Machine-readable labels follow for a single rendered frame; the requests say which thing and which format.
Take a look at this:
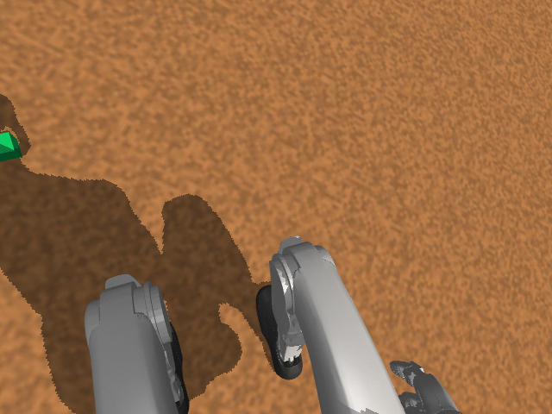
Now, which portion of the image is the small box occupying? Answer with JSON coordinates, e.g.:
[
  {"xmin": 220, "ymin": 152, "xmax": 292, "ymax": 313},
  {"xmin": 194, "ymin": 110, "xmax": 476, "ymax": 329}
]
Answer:
[{"xmin": 0, "ymin": 132, "xmax": 22, "ymax": 162}]

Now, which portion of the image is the right robot foot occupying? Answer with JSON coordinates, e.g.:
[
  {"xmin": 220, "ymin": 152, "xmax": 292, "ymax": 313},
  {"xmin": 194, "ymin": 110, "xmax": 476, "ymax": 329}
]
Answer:
[{"xmin": 256, "ymin": 285, "xmax": 303, "ymax": 380}]

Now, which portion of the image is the right robot hand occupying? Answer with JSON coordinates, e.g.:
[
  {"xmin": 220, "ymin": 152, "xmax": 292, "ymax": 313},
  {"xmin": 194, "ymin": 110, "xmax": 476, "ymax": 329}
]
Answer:
[{"xmin": 390, "ymin": 361, "xmax": 458, "ymax": 414}]

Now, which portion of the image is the left robot foot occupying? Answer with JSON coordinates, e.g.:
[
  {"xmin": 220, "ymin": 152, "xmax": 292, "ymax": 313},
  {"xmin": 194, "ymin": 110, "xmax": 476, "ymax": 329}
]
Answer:
[{"xmin": 170, "ymin": 323, "xmax": 190, "ymax": 414}]

